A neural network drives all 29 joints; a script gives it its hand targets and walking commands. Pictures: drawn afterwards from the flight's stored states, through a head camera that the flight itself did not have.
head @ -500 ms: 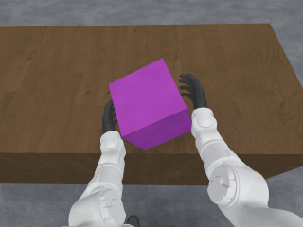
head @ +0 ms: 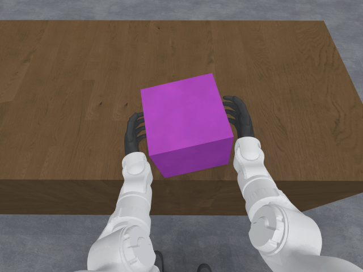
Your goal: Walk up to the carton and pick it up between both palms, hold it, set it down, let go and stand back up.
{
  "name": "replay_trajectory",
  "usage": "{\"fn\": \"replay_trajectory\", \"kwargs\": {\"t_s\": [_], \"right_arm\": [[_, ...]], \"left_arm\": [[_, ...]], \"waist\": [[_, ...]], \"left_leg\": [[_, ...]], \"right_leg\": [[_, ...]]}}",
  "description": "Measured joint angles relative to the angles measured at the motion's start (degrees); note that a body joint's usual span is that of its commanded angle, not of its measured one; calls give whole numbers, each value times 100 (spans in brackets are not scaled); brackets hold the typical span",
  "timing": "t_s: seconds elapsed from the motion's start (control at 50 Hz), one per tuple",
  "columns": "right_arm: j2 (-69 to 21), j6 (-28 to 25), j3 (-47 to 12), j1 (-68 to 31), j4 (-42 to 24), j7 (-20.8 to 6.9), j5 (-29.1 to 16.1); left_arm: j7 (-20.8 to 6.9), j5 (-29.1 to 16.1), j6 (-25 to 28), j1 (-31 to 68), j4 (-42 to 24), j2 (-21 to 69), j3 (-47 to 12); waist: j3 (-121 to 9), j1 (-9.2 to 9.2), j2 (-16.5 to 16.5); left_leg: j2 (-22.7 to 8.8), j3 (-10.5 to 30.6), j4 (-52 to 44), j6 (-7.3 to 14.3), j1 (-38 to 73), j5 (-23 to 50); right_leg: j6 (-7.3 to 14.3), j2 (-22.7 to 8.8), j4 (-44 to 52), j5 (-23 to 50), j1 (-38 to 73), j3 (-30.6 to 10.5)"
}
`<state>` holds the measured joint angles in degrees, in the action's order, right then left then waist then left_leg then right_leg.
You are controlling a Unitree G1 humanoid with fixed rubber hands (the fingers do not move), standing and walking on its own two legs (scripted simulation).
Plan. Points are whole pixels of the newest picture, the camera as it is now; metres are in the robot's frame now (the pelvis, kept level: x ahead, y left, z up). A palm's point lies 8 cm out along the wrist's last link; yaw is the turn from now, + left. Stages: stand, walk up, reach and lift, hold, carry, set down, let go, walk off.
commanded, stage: set down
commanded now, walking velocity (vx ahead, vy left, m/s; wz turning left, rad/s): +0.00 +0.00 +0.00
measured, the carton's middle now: (186, 128) +0.43 +0.05 -0.02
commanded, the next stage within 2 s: none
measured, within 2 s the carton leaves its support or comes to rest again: rests again in 0.20 s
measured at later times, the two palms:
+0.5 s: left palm (132, 147) +0.37 +0.17 -0.02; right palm (239, 135) +0.42 -0.08 -0.01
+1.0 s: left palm (110, 140) +0.37 +0.22 +0.00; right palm (242, 113) +0.46 -0.08 +0.02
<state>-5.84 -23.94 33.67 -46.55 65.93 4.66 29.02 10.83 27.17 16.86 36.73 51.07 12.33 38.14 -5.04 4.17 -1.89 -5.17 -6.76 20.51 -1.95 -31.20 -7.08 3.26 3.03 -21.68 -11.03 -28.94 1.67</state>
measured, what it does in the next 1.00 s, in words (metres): stands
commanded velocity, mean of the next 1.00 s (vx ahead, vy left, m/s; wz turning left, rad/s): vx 0.00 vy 0.00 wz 0.00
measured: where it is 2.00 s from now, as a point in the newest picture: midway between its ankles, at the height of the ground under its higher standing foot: outside the picture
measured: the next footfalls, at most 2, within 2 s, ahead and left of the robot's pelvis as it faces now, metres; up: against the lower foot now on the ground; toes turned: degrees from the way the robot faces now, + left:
none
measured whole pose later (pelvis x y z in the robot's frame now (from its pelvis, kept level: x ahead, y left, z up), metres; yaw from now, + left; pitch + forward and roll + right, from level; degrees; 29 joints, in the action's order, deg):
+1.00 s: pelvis -0.02 +0.01 -0.02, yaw +0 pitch +25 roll -1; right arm 12.0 -20.7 -2.5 -58.1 80.6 4.2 -9.7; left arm 10.7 2.2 19.2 46.5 68.0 0.0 17.8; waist -12.8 10.8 0.6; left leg -6.2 -5.4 32.8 -1.5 -46.8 -10.8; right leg 2.8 3.2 -31.4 -13.6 -43.1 2.8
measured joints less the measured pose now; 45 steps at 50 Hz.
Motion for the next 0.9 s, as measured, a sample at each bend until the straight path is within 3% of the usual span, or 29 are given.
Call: {"fn": "replay_trajectory", "kwargs": {"t_s": [0.1, 0.24, 0.36, 0.62, 0.7, 0.8, 0.9], "right_arm": [[23, -46, -33, 214, -74, 39, -18], [199, -501, -288, 156, 117, 97, -383], [253, -609, -275, -76, 334, 117, -320], [337, -481, -387, -114, 274, 81, -291], [623, -268, -985, -237, 511, 20, -900], [1102, 61, -2437, -556, 800, 94, -2439], [1463, 213, -3263, -903, 1026, 88, -3347]], "left_arm": [[-43, 45, 175, 28, 2, 26, -26], [-73, -202, 577, 82, 164, -45, -217], [-100, -334, 842, 183, 360, -143, -142], [-213, -303, 843, 342, 572, -244, -48], [-179, -502, 767, 453, 829, -364, -224], [47, -1336, 538, 670, 1119, -624, -906], [52, -2027, 396, 889, 1420, -982, -1541]], "waist": [[38, 39, 2], [-125, 166, 69], [-189, 161, 127], [-156, 244, 114], [-214, 325, 121], [-417, 463, 202], [-624, 581, 258]], "left_leg": [[9, -18, 19, 19, -62, -14], [-17, -3, 242, 37, -561, -51], [-28, 7, 344, 46, -802, -49], [-38, -14, 357, 15, -793, -41], [-56, -27, 358, 9, -839, -29], [-92, 18, 616, 15, -1158, -108], [-106, 80, 979, 31, -1445, -258]], "right_leg": [[-15, -12, -27, -11, -70, -16], [-12, -1, -198, -20, -546, -5], [-6, 2, -325, -32, -797, 5], [9, 8, -423, -65, -839, -14], [3, 24, -391, -28, -876, -28], [-13, 43, -519, -45, -1123, 7], [-32, 36, -796, -164, -1351, 58]]}}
